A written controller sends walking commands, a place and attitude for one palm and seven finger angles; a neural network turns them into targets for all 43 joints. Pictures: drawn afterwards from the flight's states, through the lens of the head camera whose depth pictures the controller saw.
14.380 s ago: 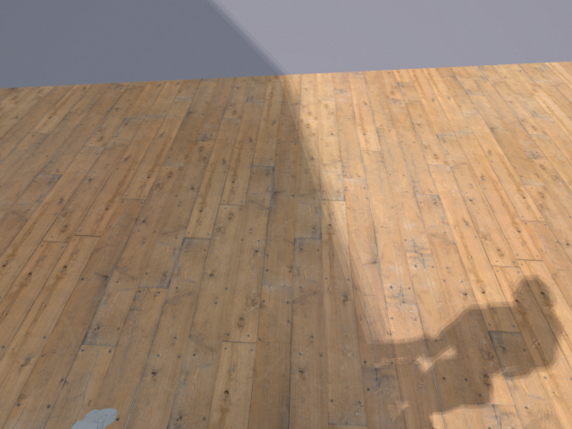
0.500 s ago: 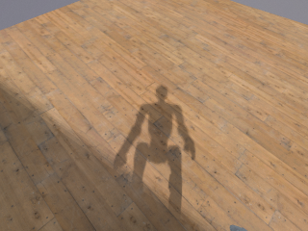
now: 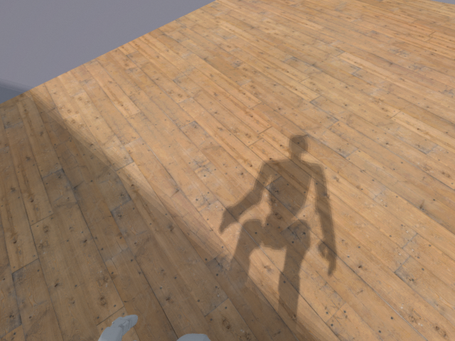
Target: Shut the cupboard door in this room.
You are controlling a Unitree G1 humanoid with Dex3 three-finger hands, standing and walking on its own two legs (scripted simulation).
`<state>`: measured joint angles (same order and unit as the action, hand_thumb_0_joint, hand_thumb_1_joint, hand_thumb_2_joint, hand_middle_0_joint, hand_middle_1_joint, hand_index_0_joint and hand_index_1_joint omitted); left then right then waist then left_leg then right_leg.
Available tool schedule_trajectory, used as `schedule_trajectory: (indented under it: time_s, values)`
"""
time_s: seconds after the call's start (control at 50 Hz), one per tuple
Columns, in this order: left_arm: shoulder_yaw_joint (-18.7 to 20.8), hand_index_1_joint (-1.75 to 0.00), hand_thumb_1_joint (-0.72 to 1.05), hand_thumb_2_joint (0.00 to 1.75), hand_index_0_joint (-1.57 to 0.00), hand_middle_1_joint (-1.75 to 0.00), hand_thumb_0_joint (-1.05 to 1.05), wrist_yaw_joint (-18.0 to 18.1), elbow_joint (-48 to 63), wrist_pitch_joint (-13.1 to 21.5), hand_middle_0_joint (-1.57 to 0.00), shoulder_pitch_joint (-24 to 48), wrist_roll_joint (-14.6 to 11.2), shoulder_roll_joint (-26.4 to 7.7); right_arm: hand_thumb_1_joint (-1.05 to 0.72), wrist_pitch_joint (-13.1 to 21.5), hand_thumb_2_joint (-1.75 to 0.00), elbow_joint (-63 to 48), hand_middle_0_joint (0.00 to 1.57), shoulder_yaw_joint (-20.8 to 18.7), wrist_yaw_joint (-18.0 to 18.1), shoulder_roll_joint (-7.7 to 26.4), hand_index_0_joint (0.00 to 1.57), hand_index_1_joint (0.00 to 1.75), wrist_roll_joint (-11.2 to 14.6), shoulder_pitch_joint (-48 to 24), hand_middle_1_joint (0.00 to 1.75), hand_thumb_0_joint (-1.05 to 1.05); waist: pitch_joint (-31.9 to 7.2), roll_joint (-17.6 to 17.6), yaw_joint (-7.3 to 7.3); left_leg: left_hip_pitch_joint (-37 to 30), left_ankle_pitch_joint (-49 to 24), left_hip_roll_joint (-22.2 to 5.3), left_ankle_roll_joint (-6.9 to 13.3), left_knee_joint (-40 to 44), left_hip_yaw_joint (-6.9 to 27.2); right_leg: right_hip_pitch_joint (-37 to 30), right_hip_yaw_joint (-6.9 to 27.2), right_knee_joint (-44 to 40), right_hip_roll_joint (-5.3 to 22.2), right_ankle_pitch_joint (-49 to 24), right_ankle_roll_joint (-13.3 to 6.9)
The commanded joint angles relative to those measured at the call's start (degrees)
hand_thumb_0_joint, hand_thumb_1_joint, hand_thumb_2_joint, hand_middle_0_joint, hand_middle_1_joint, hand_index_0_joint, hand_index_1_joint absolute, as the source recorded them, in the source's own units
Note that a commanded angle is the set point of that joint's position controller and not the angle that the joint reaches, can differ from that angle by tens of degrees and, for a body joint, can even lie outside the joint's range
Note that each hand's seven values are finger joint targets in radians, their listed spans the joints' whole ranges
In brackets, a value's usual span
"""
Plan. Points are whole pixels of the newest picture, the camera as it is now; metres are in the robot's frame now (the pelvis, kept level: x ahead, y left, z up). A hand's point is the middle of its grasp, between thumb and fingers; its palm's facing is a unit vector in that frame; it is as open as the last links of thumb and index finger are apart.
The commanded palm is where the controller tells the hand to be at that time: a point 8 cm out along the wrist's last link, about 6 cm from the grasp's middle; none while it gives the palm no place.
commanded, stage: turn or walk to find it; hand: left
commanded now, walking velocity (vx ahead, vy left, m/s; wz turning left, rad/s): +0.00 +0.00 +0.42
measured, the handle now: out of the picture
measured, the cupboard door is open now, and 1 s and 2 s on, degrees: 79 79 79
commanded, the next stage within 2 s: stand and wait in 1.72 s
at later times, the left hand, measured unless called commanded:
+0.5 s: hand out of the picture -0.06 +0.26 -0.18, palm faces +0.27 -0.93 -0.24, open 7.4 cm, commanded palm none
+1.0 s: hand out of the picture -0.01 +0.21 -0.14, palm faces +0.40 -0.87 -0.28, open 7.4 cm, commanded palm none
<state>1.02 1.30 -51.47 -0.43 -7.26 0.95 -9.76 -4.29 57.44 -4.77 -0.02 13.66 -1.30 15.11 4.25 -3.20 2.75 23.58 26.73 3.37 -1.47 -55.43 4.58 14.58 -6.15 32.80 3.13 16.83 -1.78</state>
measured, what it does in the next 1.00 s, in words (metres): steps on the spot, turning left: left foot, then right foot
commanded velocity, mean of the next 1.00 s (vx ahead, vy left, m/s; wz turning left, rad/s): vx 0.00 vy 0.00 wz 0.42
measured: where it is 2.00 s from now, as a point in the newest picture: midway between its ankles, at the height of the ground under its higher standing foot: outside the picture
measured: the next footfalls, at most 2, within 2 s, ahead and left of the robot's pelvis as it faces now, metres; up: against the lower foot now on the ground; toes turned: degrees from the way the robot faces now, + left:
left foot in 0.38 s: -0.03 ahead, +0.15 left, +0.00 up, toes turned +15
right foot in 0.88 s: +0.05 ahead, -0.08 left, +0.00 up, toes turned +18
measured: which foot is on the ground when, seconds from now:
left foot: up 0.00-0.36, down 0.38-0.88, up 0.90-1.00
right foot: down 0.00-0.40, up 0.42-0.86, down 0.88-1.00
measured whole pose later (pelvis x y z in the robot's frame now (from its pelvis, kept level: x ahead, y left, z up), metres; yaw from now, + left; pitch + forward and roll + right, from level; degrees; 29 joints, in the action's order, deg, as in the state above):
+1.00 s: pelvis -0.03 -0.01 +0.00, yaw +25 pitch -1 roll +2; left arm 1.3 1.4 -52.0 -0.7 -8.4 1.0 -9.1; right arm -4.5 57.6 -5.0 -0.2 13.9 -1.4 14.5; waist 4.1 -3.2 2.2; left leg 25.3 25.3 2.9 -1.6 -58.4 3.7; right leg 13.7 -6.7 31.9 3.3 17.2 -2.2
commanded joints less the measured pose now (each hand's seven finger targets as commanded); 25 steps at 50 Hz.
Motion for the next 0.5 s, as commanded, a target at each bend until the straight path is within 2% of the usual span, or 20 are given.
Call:
schedule_trajectory:
  time_s: [0.0,0.02,0.08,0.1,0.14,0.22,0.26,0.3,0.32,0.34,0.36,0.38,0.4,0.42,0.46,0.48]
  values:
    - [3.0,-0.30,0.90,0.90,-0.20,-0.30,0.00,0.7,3.8,0.9,-0.20,1.4,-0.3,-9.9,-0.90,0.7,-0.90,-2.7,0.20,-1.6,-0.9,4.1,0.20,0.30,-0.1,2.3,0.30,0.00,-0.3,11.2,-0.50,6.9,-6.0,-4.4,-1.1,-16.2,-0.2,0.8,9.8,-18.3,14.7,-3.4,-2.7]
    - [2.9,-0.30,0.90,0.90,-0.20,-0.30,0.00,0.6,3.8,1.1,-0.20,0.5,-0.2,-9.8,-0.90,0.6,-0.90,-2.5,0.20,-1.4,-0.9,3.7,0.20,0.30,-0.1,2.8,0.30,0.00,-0.8,12.4,-0.80,6.7,-7.4,-4.3,-1.6,-16.3,-1.0,-0.2,7.7,-18.1,13.8,-4.8,-2.3]
    - [3.2,-0.30,0.90,0.90,-0.20,-0.30,0.00,0.8,2.5,1.3,-0.20,-3.0,0.0,-9.9,-0.90,0.6,-0.90,-2.8,0.20,-1.3,-0.9,4.0,0.20,0.30,-0.1,1.0,0.30,0.00,-1.8,13.3,-2.28,7.4,-7.3,-5.3,-2.6,-13.8,-1.8,-3.4,7.2,-17.6,14.9,-6.0,-3.6]
    - [3.2,-0.30,0.90,0.90,-0.20,-0.30,0.00,0.9,2.0,1.2,-0.20,-3.7,0.1,-10.0,-0.90,0.6,-0.90,-3.1,0.20,-1.2,-0.9,3.9,0.20,0.30,0.0,-0.1,0.30,0.00,-1.5,12.2,-2.81,7.0,-6.7,-5.6,-2.7,-12.0,-2.1,-3.7,7.2,-17.6,15.5,-6.1,-3.9]
    - [3.6,-0.30,0.90,0.90,-0.20,-0.30,0.00,0.9,1.3,1.1,-0.20,-5.8,0.4,-11.0,-0.90,0.7,-0.90,-3.5,0.20,-0.8,-0.9,3.3,0.20,0.30,0.1,-2.1,0.30,0.00,-2.0,11.8,-3.81,6.0,-4.1,-6.0,-2.9,-6.7,-3.4,-5.4,6.8,-16.7,16.4,-8.5,-4.8]
    - [4.3,-0.30,0.90,0.90,-0.20,-0.30,0.00,0.7,-0.3,0.8,-0.20,-8.4,0.9,-13.1,-0.90,1.5,-0.90,-4.7,0.20,0.1,-0.8,2.2,0.20,0.30,0.5,-5.4,0.30,0.00,-3.6,13.6,-5.57,2.1,0.8,-6.0,-2.5,5.8,-6.4,-8.1,5.7,-13.4,18.0,-16.8,-6.3]
    - [4.6,-0.30,0.90,0.90,-0.20,-0.30,0.00,0.6,-0.8,0.6,-0.20,-8.9,0.9,-14.0,-0.90,1.9,-0.90,-4.9,0.20,0.4,-0.6,2.0,0.20,0.30,0.9,-5.5,0.30,0.00,-5.4,14.4,-5.79,-0.7,1.2,-5.3,-1.9,10.8,-7.9,-9.1,5.2,-11.2,18.5,-21.0,-6.7]
    - [4.7,-0.30,0.90,0.90,-0.20,-0.30,0.00,0.5,-1.3,0.4,-0.20,-8.0,0.8,-14.1,-0.90,2.5,-0.90,-4.5,0.20,0.5,-0.5,2.1,0.20,0.30,1.1,-3.2,0.30,0.00,-7.1,14.4,-4.32,-5.2,-2.9,-4.8,-1.5,19.2,-9.2,-9.0,3.3,-7.3,18.1,-23.6,-5.2]
    - [4.7,-0.30,0.90,0.90,-0.20,-0.30,0.00,0.4,-1.3,0.2,-0.20,-7.3,0.5,-14.2,-0.90,2.8,-0.90,-3.9,0.20,0.4,-0.4,2.4,0.20,0.30,1.0,-1.4,0.30,0.00,-7.7,13.3,-2.97,-9.8,-8.6,-4.5,-1.3,25.1,-9.7,-6.7,1.2,-4.5,17.1,-22.0,-3.2]
    - [4.5,-0.30,0.90,0.90,-0.20,-0.30,0.00,0.3,-1.1,-0.2,-0.20,-7.2,-0.1,-13.1,-0.90,3.3,-0.90,-3.3,0.20,0.2,-0.5,4.2,0.20,0.30,0.9,0.6,0.30,0.00,-9.2,8.3,-1.57,-16.6,-16.2,-5.6,-0.5,32.6,-8.0,-2.4,-1.3,0.8,15.2,-18.2,-0.3]
    - [4.0,-0.30,0.90,0.90,-0.20,-0.30,0.00,0.1,0.0,-0.6,-0.20,-8.1,-0.6,-10.2,-0.90,3.9,-0.90,-3.5,0.20,-0.9,-0.4,9.0,0.20,0.30,0.5,1.8,0.30,0.00,-10.2,-4.9,-0.80,-23.9,-25.4,-16.0,3.5,36.9,5.7,8.6,-4.7,11.2,8.9,-3.8,3.8]
    - [2.7,-0.30,0.90,0.90,-0.20,-0.30,0.00,-0.1,2.0,-1.1,-0.20,-4.9,-0.4,-7.1,-0.90,3.7,-0.90,-3.5,0.20,-1.9,0.1,13.8,0.20,0.30,0.3,3.3,0.30,0.00,-7.3,-15.3,0.58,-22.9,-40.7,-26.0,9.3,38.5,16.7,18.2,-3.0,20.7,3.6,19.6,6.4]
    - [2.8,-0.30,0.90,0.90,-0.20,-0.30,0.00,0.0,2.2,-1.7,-0.20,-2.5,0.0,-8.6,-0.90,3.2,-0.90,-3.2,0.20,-1.7,0.2,13.4,0.20,0.30,0.3,3.6,0.30,0.00,-6.3,-8.8,0.94,-18.5,-38.3,-27.2,11.4,37.6,13.1,15.7,1.4,25.7,4.7,18.2,5.3]
    - [3.0,-0.30,0.90,0.90,-0.20,-0.30,0.00,0.2,1.4,-2.1,-0.20,-1.0,0.2,-8.0,-0.90,3.6,-0.90,-2.9,0.20,-1.1,0.9,11.4,0.20,0.30,0.0,1.7,0.30,0.00,-3.7,-11.2,0.69,-15.1,-38.0,-23.7,10.5,38.9,12.3,16.4,3.6,27.3,4.9,15.6,5.7]
    - [3.5,-0.30,0.90,0.90,-0.20,-0.30,0.00,-0.4,-0.2,-2.1,-0.20,-1.7,-0.1,-9.2,-0.90,3.5,-0.90,-4.2,0.20,-0.2,1.3,9.4,0.20,0.30,0.1,-3.5,0.30,0.00,-1.3,-9.5,-1.54,-14.7,-37.6,-19.2,9.4,37.7,8.2,17.4,4.6,31.0,4.3,9.1,5.8]
    - [3.4,-0.30,0.90,0.90,-0.20,-0.30,0.00,-0.6,-0.8,-1.8,-0.20,-3.0,-0.1,-9.0,-0.90,3.9,-0.90,-4.4,0.20,0.1,1.4,8.6,0.20,0.30,0.2,-4.2,0.30,0.00,-2.3,-8.2,-2.20,-16.4,-40.8,-17.6,9.4,36.6,6.7,17.3,4.4,31.3,3.7,7.5,6.2]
